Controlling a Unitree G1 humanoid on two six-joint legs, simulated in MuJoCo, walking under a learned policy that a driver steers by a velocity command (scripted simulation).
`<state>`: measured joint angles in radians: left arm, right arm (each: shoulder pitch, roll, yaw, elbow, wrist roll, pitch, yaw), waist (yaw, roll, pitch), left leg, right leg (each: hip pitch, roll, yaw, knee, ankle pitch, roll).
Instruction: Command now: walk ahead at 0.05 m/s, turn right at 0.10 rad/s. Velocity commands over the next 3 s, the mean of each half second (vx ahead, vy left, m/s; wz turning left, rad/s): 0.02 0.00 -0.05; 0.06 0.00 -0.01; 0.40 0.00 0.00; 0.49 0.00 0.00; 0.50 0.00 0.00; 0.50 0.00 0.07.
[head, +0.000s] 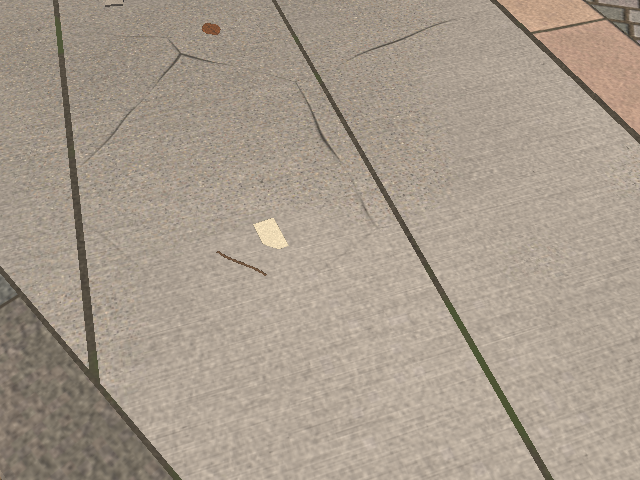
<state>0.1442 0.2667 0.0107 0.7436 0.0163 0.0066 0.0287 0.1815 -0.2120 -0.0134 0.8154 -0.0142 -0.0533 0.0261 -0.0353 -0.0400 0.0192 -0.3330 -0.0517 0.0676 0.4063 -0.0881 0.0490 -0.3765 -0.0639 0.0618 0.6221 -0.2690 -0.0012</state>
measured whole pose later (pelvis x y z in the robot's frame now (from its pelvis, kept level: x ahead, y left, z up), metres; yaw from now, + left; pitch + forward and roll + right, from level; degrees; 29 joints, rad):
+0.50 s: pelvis +0.06 -0.02 +0.00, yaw +0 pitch +0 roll +0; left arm 0.20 0.24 -0.01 0.91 0.01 -0.01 0.02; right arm 0.16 -0.24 0.00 0.91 -0.01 0.00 -0.01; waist 0.00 -0.01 0.01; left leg -0.28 0.02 0.03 0.53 -0.25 0.00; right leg -0.22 0.01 0.03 0.53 -0.31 0.00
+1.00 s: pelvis +0.08 -0.02 +0.00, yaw +0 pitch +1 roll +0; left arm 0.30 0.24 0.00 1.04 -0.01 -0.04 0.03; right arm 0.26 -0.24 -0.02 1.03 0.02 -0.02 -0.02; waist 0.00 0.00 -0.04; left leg -0.27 0.00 0.02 0.56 -0.34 0.04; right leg -0.23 0.00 0.02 0.59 -0.44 -0.06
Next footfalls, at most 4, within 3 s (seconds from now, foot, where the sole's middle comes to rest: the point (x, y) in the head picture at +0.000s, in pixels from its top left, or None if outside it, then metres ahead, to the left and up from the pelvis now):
0.02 right None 0.09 -0.14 -0.77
1.42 left None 0.42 0.14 -0.77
2.00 right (367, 364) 0.75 -0.10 -0.77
2.54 left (264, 263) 1.06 0.14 -0.77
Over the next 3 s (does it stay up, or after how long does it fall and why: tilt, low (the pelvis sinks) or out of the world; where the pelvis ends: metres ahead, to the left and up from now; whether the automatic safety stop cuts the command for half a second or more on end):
stays up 1.14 0.04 0.01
